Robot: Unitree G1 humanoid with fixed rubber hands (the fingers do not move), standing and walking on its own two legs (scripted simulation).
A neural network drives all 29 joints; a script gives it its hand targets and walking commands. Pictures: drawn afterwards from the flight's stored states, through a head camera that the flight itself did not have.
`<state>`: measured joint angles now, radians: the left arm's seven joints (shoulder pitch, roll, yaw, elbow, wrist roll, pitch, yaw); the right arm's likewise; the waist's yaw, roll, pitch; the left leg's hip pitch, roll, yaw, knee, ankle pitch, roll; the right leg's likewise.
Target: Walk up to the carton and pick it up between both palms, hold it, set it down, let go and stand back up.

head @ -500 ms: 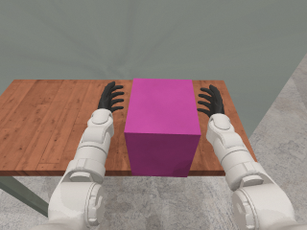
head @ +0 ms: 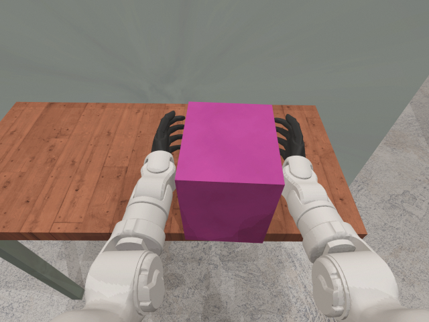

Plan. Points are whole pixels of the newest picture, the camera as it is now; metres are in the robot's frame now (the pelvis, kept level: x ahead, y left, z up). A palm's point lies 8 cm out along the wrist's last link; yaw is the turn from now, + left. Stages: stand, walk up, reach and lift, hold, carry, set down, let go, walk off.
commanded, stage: reach and lift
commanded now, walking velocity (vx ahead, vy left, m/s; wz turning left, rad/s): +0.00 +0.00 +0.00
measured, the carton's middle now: (226, 174) +0.39 -0.01 +0.06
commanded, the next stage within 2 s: none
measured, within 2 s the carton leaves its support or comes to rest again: leaves its support in 1.62 s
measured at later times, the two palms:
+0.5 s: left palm (157, 159) +0.40 +0.12 +0.10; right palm (291, 167) +0.38 -0.13 +0.09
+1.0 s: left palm (157, 159) +0.40 +0.12 +0.10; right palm (291, 168) +0.38 -0.13 +0.09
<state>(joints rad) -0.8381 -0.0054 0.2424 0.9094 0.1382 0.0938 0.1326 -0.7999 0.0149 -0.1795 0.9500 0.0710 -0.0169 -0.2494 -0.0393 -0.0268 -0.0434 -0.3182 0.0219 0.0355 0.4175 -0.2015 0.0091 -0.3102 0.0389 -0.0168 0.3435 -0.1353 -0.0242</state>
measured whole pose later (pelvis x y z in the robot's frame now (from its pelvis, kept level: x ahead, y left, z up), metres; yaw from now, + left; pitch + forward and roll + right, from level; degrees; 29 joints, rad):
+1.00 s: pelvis +0.01 +0.01 +0.01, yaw +2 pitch -3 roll -1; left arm -0.69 -0.15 0.42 0.68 0.42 0.15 0.01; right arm -0.63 0.17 -0.44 0.84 -0.26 -0.17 -0.13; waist -0.06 -0.04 0.07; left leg -0.07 0.00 0.03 0.32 -0.19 0.02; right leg -0.04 0.02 -0.06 0.23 -0.13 -0.01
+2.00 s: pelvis -0.02 -0.01 +0.01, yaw +2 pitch -3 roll +0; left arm -0.82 -0.14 0.49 0.80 0.47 0.00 0.02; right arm -0.75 0.10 -0.49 1.08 -0.29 -0.42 -0.19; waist -0.01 -0.06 0.10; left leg -0.09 0.02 0.06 0.24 -0.10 0.00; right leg -0.10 0.02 -0.09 0.23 -0.08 -0.04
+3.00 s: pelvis -0.02 +0.00 +0.00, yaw +3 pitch -10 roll -1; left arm -0.82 -0.10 0.34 0.27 0.43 0.73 0.03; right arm -0.83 0.02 -0.10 0.70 0.11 0.21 -0.19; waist -0.10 -0.06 0.10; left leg 0.00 0.01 0.04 0.33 -0.16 0.01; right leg 0.02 0.01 -0.10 0.26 -0.11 -0.02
